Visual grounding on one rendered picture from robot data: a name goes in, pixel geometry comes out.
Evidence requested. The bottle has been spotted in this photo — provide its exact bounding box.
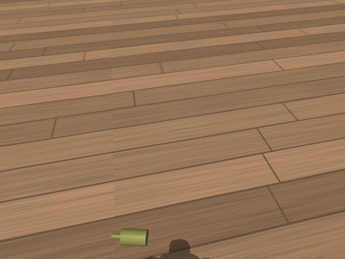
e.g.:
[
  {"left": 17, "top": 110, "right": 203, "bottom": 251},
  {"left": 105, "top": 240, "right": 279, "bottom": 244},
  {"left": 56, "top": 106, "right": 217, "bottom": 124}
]
[{"left": 111, "top": 228, "right": 148, "bottom": 247}]

